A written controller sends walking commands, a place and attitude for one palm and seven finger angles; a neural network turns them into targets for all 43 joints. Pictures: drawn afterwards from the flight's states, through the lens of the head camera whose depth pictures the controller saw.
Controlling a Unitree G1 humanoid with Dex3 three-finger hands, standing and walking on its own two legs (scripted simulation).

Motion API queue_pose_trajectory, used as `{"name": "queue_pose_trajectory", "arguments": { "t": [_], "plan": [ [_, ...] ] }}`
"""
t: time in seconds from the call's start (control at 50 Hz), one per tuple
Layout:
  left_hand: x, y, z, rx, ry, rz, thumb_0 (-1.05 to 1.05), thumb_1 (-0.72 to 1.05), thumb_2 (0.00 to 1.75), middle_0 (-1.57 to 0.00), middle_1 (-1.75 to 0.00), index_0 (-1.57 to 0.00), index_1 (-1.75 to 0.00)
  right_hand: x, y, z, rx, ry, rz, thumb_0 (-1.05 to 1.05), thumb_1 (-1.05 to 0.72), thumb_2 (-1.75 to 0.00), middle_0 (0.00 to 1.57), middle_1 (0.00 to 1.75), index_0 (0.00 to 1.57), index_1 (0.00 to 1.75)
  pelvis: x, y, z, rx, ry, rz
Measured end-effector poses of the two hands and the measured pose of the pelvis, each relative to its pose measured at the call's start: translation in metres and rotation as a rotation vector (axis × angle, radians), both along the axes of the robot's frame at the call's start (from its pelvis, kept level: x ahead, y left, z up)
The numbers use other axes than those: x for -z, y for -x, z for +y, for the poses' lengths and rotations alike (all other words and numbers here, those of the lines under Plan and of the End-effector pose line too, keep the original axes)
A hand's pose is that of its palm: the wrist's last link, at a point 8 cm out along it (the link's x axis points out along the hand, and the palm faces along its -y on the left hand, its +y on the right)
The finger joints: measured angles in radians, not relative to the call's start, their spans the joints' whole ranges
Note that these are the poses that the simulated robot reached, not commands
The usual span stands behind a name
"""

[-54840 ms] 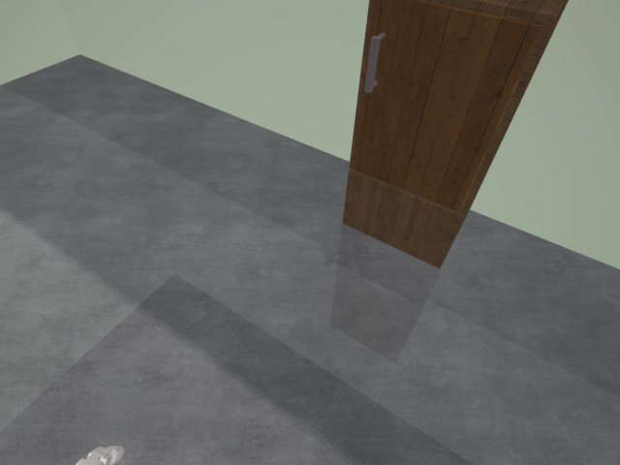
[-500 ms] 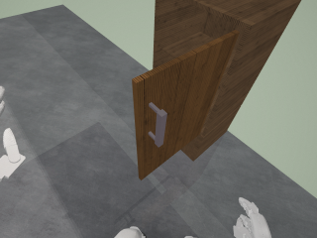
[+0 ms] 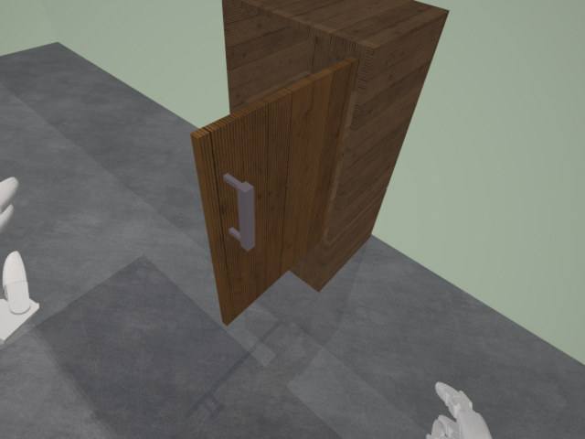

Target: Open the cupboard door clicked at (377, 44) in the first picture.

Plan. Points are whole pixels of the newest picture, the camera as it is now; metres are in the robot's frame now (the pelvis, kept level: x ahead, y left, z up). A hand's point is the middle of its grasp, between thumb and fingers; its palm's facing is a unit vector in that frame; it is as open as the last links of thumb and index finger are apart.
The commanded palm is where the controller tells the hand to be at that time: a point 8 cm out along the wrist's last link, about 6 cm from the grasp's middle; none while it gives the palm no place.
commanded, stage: stop stepping back and stand still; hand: left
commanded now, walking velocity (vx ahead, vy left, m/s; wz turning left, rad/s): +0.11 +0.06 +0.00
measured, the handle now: (239, 213) +0.49 +0.11 +0.00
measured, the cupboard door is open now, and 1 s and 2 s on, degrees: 89 89 89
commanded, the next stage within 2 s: let the arm hang, fingers relaxed in 0.70 s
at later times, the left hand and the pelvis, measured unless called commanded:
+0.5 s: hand out of the picture +0.15 +0.27 +0.17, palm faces +0.37 -0.80 -0.48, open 7.4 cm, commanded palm +0.11 +0.32 +0.19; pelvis -0.04 +0.02 +0.01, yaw -1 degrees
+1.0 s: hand out of the picture +0.10 +0.25 -0.10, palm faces +0.04 -0.93 -0.35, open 7.4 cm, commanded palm none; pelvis -0.05 +0.02 +0.00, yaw +2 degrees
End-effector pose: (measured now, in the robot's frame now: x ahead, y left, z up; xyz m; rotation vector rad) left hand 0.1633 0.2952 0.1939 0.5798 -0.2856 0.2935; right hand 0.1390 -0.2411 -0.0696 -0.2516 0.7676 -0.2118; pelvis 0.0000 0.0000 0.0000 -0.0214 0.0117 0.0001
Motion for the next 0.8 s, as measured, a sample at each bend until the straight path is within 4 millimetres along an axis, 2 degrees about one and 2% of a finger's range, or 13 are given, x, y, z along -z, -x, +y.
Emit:
{"name": "queue_pose_trajectory", "arguments": {
  "t": [0.14, 0.24, 0.34, 0.46, 0.54, 0.6, 0.66, 0.8],
  "plan": [
    [0.011, 0.030, 0.009, -0.056, 0.041, 0.033, 0.02, 0.89, 0.90, -0.21, -0.30, -0.21, -0.31, -0.003, 0.039, -0.018, 0.029, 0.051, 0.009, 0.01, -0.91, -0.90, 0.20, 0.30, 0.20, 0.30, -0.001, 0.017, 0.004, -0.012, 0.023, -0.027],
    [0.014, 0.038, 0.021, -0.079, 0.073, -0.041, 0.02, 0.89, 0.90, -0.21, -0.30, -0.21, -0.31, 0.003, 0.050, -0.011, 0.037, 0.075, 0.036, 0.01, -0.91, -0.90, 0.20, 0.30, 0.20, 0.30, 0.003, 0.017, 0.015, -0.013, 0.024, -0.056],
    [0.010, 0.030, 0.031, -0.115, 0.085, -0.052, 0.02, 0.89, 0.90, -0.21, -0.30, -0.21, -0.31, 0.000, 0.044, 0.019, 0.000, 0.013, -0.015, 0.01, -0.91, -0.90, 0.20, 0.30, 0.20, 0.30, -0.003, 0.030, 0.017, 0.000, -0.004, -0.047],
    [0.000, 0.046, 0.011, -0.049, 0.028, 0.027, 0.02, 0.89, 0.90, -0.21, -0.30, -0.21, -0.31, -0.001, 0.034, 0.047, -0.063, -0.090, -0.068, 0.01, -0.90, -0.90, 0.20, 0.30, 0.20, 0.30, -0.007, 0.041, 0.016, -0.003, 0.003, -0.028],
    [0.005, 0.054, 0.016, -0.068, 0.043, 0.037, 0.02, 0.89, 0.90, -0.21, -0.30, -0.21, -0.31, 0.006, 0.032, 0.048, -0.064, -0.081, -0.032, 0.01, -0.90, -0.90, 0.20, 0.30, 0.21, 0.30, -0.005, 0.034, 0.021, 0.013, 0.016, -0.026],
    [0.012, 0.050, 0.031, -0.119, 0.075, 0.025, 0.02, 0.89, 0.90, -0.21, -0.30, -0.21, -0.31, 0.009, 0.031, 0.045, -0.059, -0.053, -0.008, 0.01, -0.90, -0.90, 0.20, 0.30, 0.20, 0.30, -0.005, 0.033, 0.025, -0.001, 0.007, -0.039],
    [0.017, 0.045, 0.040, -0.153, 0.098, 0.038, 0.02, 0.89, 0.90, -0.21, -0.30, -0.21, -0.31, 0.003, 0.030, 0.043, -0.062, -0.036, -0.020, 0.01, -0.90, -0.90, 0.20, 0.30, 0.20, 0.30, -0.007, 0.037, 0.027, 0.007, -0.010, -0.040],
    [0.009, 0.042, 0.021, -0.084, 0.065, 0.056, 0.02, 0.89, 0.90, -0.21, -0.30, -0.21, -0.31, -0.011, 0.028, 0.037, -0.063, -0.033, -0.071, 0.01, -0.90, -0.90, 0.20, 0.30, 0.20, 0.30, -0.012, 0.043, 0.022, 0.002, -0.006, -0.013]
  ]
}}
